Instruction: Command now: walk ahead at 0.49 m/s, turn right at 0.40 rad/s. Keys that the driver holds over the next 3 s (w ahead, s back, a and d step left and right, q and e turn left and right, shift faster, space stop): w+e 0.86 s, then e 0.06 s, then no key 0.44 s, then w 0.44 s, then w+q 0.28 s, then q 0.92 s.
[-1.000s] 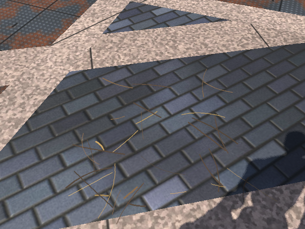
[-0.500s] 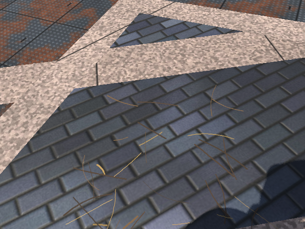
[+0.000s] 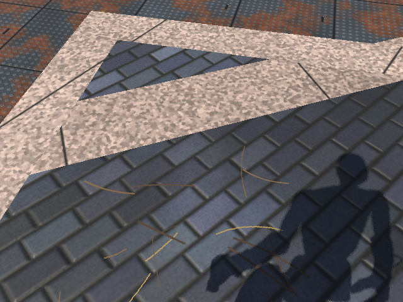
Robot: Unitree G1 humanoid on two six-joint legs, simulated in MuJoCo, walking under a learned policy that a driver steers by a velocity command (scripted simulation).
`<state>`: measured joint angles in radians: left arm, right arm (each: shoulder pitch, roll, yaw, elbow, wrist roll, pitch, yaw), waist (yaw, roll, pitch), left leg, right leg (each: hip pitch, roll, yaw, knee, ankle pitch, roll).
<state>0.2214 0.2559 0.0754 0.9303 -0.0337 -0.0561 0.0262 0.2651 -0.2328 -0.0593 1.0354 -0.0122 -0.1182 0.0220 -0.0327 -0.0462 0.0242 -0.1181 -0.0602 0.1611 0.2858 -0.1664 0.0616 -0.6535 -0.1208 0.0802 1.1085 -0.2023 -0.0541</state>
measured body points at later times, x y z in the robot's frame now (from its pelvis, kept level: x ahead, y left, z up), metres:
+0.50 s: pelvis +0.29 -0.09 +0.00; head +0.32 -0.10 +0.45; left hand +0.44 +0.16 -0.12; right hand +0.37 -0.39 -0.11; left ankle +0.35 +0.09 -0.66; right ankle +0.30 -0.15 -0.74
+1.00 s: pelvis +0.57 -0.12 +0.00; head +0.60 -0.13 +0.45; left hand +0.83 +0.05 -0.11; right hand +0.50 -0.40 -0.12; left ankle +0.64 -0.03 -0.74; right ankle +0.51 -0.25 -0.66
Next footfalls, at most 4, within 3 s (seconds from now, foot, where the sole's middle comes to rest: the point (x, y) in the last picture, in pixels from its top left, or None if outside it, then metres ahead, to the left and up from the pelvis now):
0.30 right None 0.34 -0.16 -0.78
0.78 left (219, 255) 0.67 -0.05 -0.78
1.22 right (303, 252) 0.67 -0.35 -0.78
1.56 left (239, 231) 0.77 -0.13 -0.78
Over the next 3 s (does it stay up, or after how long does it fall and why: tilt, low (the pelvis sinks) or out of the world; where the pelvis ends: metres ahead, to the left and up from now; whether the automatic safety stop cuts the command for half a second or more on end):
stays up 1.00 -0.49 -0.01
